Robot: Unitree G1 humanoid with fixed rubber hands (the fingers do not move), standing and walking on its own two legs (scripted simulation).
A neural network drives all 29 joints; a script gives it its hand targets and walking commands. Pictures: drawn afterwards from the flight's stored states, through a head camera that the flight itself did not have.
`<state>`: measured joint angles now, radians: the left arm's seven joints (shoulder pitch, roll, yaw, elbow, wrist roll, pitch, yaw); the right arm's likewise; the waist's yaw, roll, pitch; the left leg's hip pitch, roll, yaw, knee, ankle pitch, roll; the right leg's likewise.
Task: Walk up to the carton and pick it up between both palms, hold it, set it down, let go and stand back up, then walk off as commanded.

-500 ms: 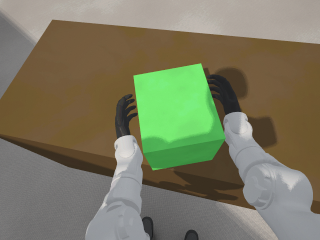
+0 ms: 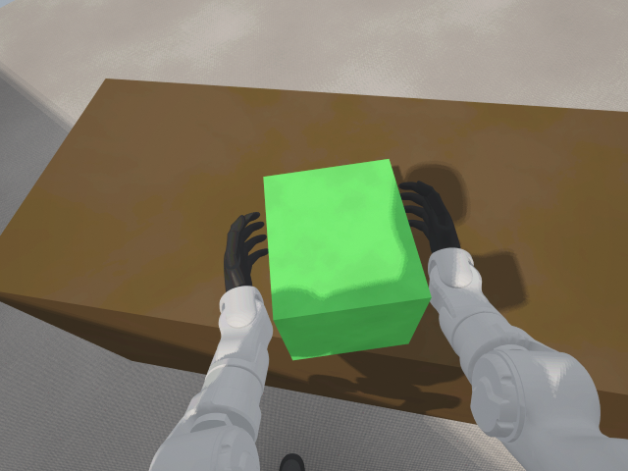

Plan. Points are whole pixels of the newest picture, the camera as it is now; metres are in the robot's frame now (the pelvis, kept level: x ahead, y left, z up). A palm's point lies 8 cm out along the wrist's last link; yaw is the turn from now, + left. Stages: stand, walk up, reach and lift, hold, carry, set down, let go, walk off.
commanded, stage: reach and lift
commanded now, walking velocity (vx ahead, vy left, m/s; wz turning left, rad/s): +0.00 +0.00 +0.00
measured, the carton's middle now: (338, 263) +0.40 +0.04 -0.05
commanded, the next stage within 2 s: none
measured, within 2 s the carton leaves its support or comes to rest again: leaves its support in 0.12 s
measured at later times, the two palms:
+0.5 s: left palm (233, 252) +0.34 +0.16 +0.07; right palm (470, 235) +0.38 -0.11 +0.07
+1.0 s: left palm (226, 233) +0.34 +0.16 +0.11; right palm (487, 243) +0.35 -0.11 +0.10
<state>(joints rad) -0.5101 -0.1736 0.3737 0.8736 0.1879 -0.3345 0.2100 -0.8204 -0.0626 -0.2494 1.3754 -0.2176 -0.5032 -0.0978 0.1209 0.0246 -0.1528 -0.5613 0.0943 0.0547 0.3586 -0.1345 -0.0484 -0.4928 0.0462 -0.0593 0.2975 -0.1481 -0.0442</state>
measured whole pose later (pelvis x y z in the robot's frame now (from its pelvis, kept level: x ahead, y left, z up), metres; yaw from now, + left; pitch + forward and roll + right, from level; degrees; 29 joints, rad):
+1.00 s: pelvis -0.02 +0.01 +0.01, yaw +2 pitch -1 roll -1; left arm -0.53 -0.12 0.25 0.46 0.27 0.27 0.12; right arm -0.64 0.01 -0.13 0.87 0.01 0.00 -0.15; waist -0.03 -0.05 -0.02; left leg -0.18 0.06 0.01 0.34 -0.15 -0.03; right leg -0.09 0.02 -0.07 0.27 -0.16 -0.02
